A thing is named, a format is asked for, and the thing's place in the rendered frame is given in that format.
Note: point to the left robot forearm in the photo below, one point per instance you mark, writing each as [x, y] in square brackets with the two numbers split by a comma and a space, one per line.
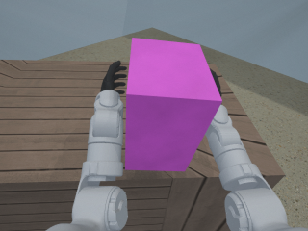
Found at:
[104, 142]

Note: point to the right robot hand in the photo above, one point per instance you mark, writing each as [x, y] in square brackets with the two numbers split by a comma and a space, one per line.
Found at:
[216, 81]

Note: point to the robot right upper arm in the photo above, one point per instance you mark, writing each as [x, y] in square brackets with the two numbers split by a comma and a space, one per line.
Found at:
[256, 209]

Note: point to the pedestal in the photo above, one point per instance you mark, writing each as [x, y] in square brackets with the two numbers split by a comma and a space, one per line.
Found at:
[45, 112]

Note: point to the carton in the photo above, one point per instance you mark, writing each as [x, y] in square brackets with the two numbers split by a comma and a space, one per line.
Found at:
[171, 100]

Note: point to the left robot hand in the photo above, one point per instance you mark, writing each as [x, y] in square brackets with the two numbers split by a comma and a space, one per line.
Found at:
[109, 80]

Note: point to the right robot forearm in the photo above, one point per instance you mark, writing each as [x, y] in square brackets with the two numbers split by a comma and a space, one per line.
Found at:
[236, 170]

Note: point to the robot left upper arm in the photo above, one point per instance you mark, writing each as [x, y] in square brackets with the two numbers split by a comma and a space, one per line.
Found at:
[97, 208]

